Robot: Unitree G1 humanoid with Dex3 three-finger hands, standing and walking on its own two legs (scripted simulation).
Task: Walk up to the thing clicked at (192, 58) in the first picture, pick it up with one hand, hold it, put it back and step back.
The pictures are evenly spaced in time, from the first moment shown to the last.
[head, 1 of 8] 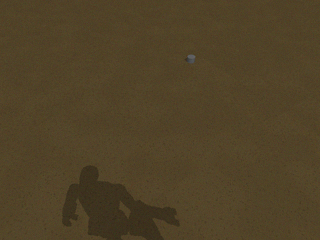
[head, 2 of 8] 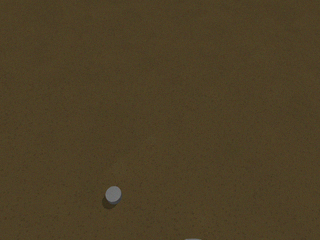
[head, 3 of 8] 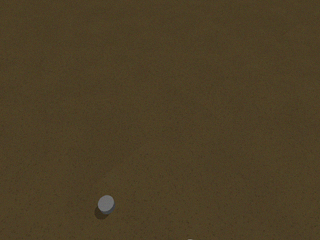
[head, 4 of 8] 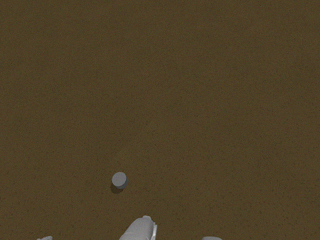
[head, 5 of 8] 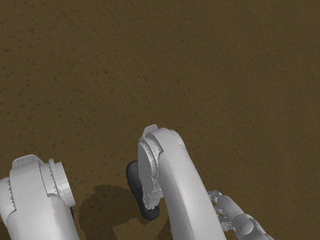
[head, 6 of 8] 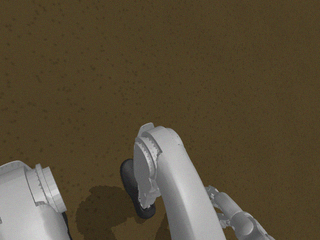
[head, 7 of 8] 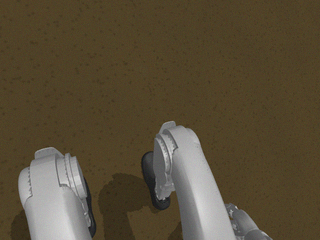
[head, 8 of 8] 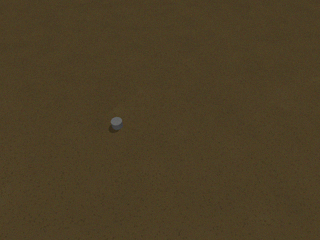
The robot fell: no
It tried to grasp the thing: no
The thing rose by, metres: 0.00
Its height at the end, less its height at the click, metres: +0.00
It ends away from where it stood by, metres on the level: 0.00
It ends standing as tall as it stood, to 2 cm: yes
